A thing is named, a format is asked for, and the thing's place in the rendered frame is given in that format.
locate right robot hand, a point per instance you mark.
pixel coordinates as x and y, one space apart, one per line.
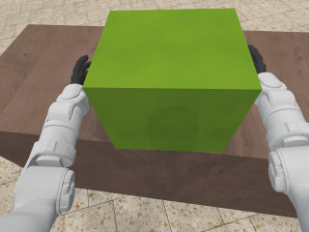
257 59

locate carton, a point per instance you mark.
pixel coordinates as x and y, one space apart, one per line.
172 80

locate robot left upper arm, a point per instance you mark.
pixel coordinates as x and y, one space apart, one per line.
43 193

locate left robot forearm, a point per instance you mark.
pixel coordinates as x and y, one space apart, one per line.
56 146

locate robot right upper arm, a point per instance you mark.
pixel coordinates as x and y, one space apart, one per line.
288 171

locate pedestal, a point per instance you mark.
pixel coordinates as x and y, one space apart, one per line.
38 65

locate left robot hand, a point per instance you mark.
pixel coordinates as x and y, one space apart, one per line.
79 72

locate right robot forearm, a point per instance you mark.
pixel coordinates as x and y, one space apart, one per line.
281 115

